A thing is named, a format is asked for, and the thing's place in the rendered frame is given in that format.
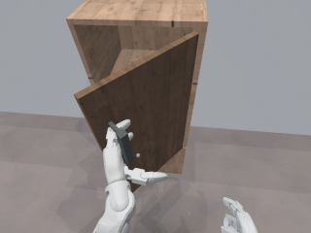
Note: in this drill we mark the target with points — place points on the right robot hand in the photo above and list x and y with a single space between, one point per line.
241 223

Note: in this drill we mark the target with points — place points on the handle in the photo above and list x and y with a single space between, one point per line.
124 143

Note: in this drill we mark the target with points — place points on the left robot forearm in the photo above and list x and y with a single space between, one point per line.
120 207

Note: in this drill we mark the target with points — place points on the cupboard door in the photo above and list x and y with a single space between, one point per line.
154 93

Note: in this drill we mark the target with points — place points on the left robot hand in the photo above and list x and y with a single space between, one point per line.
113 162

